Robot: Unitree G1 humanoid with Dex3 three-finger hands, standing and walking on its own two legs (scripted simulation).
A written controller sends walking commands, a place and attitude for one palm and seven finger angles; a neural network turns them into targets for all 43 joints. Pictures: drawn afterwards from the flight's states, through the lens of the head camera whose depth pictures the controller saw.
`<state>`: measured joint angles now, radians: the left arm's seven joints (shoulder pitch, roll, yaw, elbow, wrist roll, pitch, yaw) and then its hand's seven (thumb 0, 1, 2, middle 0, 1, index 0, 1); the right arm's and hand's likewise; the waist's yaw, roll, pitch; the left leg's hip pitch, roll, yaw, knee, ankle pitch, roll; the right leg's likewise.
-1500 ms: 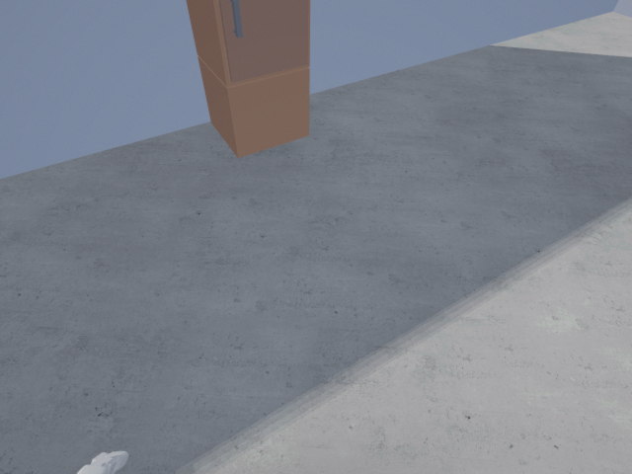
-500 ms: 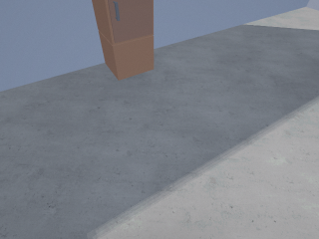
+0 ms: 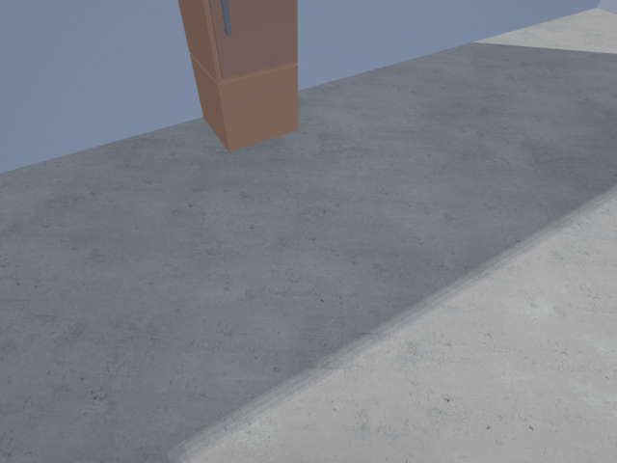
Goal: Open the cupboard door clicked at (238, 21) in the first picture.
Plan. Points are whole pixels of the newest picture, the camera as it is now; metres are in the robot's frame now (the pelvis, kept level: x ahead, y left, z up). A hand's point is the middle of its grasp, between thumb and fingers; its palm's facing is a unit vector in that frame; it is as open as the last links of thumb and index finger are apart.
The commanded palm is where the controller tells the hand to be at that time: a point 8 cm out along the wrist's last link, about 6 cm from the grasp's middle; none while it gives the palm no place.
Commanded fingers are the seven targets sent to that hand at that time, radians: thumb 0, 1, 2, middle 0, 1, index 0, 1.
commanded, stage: look at it before walking up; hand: left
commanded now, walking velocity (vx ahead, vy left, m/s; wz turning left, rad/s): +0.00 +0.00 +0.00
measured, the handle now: (224, 16) +1.72 +0.46 -0.08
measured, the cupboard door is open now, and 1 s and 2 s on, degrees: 0 0 0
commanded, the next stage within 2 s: walk to a spot facing it in 0.44 s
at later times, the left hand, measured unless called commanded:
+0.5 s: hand out of the picture +0.08 +0.25 -0.16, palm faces -0.03 -0.94 -0.34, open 7.4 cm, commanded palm none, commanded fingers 0.00 0.90 0.90 -0.20 -0.30 -0.20 -0.30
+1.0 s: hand out of the picture +0.10 +0.16 -0.19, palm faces -0.04 -0.98 -0.21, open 7.4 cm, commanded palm none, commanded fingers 0.00 0.90 0.90 -0.20 -0.30 -0.20 -0.30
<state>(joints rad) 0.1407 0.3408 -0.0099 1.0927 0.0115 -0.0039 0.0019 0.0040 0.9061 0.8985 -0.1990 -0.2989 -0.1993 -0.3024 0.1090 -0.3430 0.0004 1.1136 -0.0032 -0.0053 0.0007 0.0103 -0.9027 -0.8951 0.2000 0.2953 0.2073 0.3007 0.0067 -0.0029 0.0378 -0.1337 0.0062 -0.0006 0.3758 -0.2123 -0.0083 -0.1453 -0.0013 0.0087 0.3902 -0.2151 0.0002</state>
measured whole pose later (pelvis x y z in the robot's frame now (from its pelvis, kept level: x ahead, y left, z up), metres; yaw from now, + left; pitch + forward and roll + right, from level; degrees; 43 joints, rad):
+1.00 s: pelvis +0.09 -0.03 -0.02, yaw -4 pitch -2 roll +0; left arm 0.32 0.17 0.03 1.07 0.02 -0.05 -0.02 0.00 0.91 0.90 -0.20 -0.30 -0.20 -0.30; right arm 0.40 -0.19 -0.02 1.17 -0.01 -0.01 0.00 0.01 -0.90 -0.90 0.20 0.30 0.21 0.30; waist 0.00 0.03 0.05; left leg -0.20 0.07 0.07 0.84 -0.48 0.00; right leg -0.25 0.00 -0.11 0.65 -0.35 -0.06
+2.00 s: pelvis +0.55 -0.01 -0.02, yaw -14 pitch +0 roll -2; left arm 0.12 0.14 0.05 1.04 0.03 0.01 -0.02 0.00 0.91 0.90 -0.19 -0.30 -0.19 -0.30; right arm 0.54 -0.07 -0.01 1.19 -0.02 -0.08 -0.04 0.01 -0.91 -0.90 0.20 0.29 0.20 0.30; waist -0.07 0.00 0.07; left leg 0.14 -0.02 0.26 0.29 -0.43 0.06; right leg -0.52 -0.04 -0.15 0.71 -0.20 -0.04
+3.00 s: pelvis +1.03 -0.15 -0.03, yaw -26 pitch -2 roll +2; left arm 0.14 0.19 0.07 0.99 0.03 -0.02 -0.03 0.00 0.91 0.90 -0.19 -0.30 -0.19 -0.30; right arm 0.42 -0.16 -0.06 1.13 -0.02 -0.04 -0.01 0.00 -0.92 -0.90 0.20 0.29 0.20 0.30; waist -0.03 0.01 0.07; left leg 0.04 0.12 0.33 0.51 -0.46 -0.07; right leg -0.43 -0.07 -0.14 0.60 -0.18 -0.04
